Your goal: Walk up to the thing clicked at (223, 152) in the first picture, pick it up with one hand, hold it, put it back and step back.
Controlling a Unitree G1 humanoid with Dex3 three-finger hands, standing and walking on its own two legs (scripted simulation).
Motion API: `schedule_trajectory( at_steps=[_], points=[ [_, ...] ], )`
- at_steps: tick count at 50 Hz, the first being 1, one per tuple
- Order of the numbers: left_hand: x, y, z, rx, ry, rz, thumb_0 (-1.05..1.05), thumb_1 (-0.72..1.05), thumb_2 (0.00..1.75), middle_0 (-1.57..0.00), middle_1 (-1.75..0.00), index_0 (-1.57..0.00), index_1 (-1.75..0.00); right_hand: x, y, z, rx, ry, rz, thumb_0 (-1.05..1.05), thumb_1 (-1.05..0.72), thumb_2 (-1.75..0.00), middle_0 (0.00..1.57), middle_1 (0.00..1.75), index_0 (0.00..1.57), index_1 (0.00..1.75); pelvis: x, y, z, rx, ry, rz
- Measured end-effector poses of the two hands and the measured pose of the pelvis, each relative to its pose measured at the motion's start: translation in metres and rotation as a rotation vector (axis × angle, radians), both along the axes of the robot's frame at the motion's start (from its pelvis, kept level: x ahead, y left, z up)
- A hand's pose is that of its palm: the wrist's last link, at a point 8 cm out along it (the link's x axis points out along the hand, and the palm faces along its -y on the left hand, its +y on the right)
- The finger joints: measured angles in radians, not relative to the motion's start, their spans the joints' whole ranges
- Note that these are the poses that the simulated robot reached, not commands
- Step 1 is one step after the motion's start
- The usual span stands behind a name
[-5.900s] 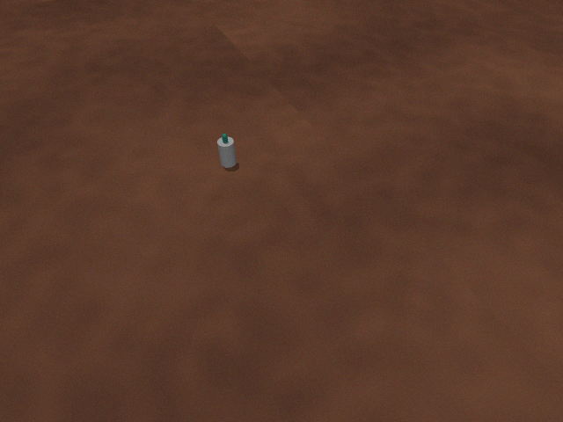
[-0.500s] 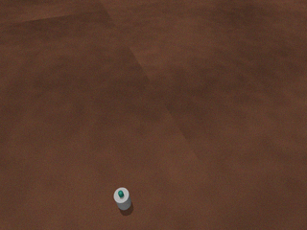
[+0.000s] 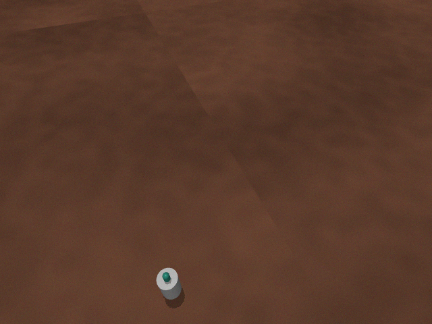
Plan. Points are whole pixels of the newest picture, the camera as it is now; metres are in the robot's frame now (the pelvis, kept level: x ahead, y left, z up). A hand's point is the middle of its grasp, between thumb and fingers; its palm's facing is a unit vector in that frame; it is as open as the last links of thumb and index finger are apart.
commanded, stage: stand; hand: left
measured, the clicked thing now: (168, 282) +0.40 +0.21 -0.69
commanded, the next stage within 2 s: go down in 1.38 s
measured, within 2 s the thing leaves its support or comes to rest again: neither
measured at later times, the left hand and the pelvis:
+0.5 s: hand out of the picture +0.07 +0.26 -0.16, palm faces -0.01 -0.94 -0.35, open 7.4 cm; pelvis +0.00 +0.00 +0.00, yaw +0 degrees
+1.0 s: hand out of the picture +0.06 +0.26 -0.16, palm faces -0.02 -0.94 -0.35, open 7.4 cm; pelvis -0.01 +0.00 +0.00, yaw +0 degrees
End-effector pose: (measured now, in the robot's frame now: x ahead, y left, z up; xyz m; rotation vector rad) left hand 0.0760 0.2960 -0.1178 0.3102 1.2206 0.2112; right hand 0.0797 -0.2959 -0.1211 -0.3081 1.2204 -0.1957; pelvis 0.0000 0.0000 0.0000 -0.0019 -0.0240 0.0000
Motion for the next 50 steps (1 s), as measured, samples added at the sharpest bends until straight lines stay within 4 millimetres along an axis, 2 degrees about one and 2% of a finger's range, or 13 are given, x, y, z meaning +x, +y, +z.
schedule_trajectory(
  at_steps=[50],
  points=[
    [-0.022, 0.007, -0.002, 0.004, 0.026, -0.002, 0.01, 0.90, 0.90, -0.20, -0.30, -0.21, -0.30, -0.020, 0.004, 0.000, -0.001, 0.020, -0.007, 0.01, -0.91, -0.89, 0.20, 0.30, 0.20, 0.30, -0.007, 0.005, 0.000, 0.000, -0.012, -0.005]
  ],
)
